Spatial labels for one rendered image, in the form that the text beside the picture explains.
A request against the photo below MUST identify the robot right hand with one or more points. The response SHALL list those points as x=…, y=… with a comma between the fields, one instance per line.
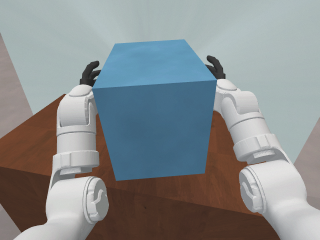
x=216, y=69

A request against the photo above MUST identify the robot left hand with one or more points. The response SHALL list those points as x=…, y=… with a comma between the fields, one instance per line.
x=88, y=76

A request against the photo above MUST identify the left robot upper arm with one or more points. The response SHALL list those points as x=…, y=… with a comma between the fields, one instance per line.
x=73, y=208

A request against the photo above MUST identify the carton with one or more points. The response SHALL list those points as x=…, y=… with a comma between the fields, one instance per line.
x=155, y=101

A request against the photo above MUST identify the right robot upper arm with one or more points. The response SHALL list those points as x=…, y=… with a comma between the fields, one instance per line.
x=275, y=190

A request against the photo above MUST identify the robot left forearm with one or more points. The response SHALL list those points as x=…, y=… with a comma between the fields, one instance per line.
x=76, y=136

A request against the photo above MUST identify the robot right forearm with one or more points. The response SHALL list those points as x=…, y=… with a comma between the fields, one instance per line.
x=253, y=141

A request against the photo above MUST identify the pedestal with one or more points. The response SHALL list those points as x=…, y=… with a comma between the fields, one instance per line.
x=206, y=206

